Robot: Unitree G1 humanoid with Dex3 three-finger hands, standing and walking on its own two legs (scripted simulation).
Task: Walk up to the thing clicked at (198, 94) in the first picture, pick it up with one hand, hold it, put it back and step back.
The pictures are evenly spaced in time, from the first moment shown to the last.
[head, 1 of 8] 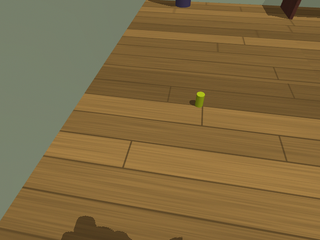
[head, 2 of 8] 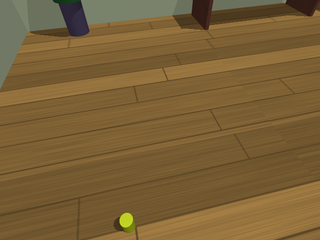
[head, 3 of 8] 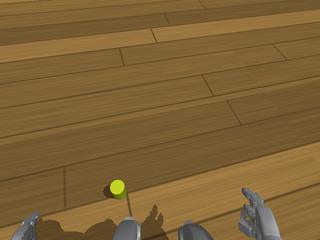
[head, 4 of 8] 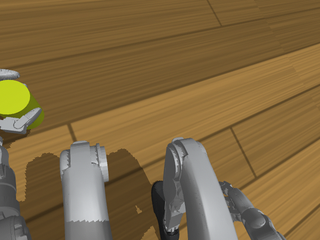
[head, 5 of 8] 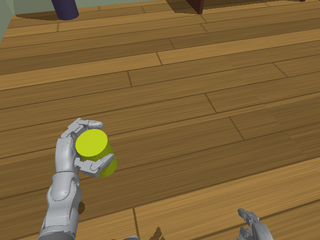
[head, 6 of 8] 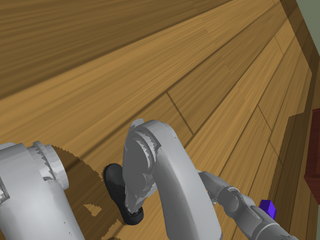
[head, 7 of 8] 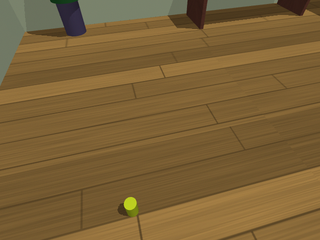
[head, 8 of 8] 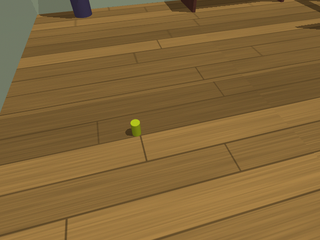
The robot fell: no
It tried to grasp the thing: yes
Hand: left
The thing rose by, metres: 0.70
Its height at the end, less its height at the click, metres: +0.00
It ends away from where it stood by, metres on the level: 0.02
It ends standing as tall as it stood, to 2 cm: yes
